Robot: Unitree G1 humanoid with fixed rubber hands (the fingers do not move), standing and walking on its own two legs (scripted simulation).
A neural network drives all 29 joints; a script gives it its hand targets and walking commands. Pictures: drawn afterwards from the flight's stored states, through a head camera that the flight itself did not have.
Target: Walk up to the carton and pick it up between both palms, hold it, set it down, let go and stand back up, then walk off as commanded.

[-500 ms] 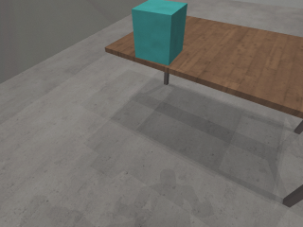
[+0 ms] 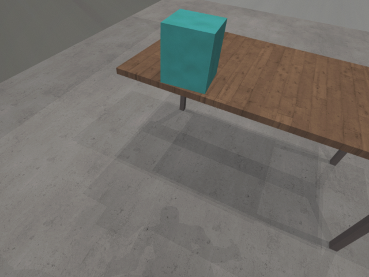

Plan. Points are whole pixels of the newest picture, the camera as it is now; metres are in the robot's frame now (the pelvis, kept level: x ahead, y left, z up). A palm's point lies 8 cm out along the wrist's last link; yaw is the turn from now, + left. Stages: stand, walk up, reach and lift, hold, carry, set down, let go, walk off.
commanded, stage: walk up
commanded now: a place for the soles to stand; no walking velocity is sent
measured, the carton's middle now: (192, 51) +0.98 -0.06 +0.06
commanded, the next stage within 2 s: none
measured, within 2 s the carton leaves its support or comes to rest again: neither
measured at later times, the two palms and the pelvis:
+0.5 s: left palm (53, 236) +0.27 +0.32 -0.11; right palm out of the picture +0.14 -0.31 -0.13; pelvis +0.15 +0.01 -0.02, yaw -11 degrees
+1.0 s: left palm (37, 187) +0.42 +0.42 -0.12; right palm (262, 224) +0.29 -0.21 -0.09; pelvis +0.30 +0.11 -0.01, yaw -14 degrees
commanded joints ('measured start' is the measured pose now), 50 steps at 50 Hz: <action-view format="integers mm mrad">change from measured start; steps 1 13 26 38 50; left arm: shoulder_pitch -22 -146 11 65 52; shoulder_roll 124 119 239 116 172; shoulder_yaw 81 56 116 69 88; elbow -44 -96 -66 -90 -24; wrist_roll -14 -8 11 9 -16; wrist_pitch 4 -21 -67 -65 -27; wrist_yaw -8 22 68 66 47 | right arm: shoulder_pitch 44 70 -36 204 27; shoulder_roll -189 -185 -160 -295 -241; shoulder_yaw -118 -122 -102 -177 -131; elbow -64 -92 -131 -44 -104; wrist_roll -40 -42 -51 -62 -31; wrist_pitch -21 22 46 1 25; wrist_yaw -23 -29 17 -9 -3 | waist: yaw -31 -60 26 -90 -21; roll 129 17 -60 294 186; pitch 113 45 101 -132 81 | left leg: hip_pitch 143 356 -427 260 62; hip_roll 135 166 46 186 172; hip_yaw -96 11 -122 -240 -183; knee -229 18 646 13 -146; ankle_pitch -134 490 -102 -104 -251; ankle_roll -53 -4 -38 -2 103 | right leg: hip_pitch -231 -118 227 -113 -166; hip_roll -25 -9 -190 -19 -27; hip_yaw -58 -194 231 -10 -63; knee -23 -461 -636 59 -59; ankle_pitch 108 42 116 -149 -37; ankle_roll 23 9 -163 -14 47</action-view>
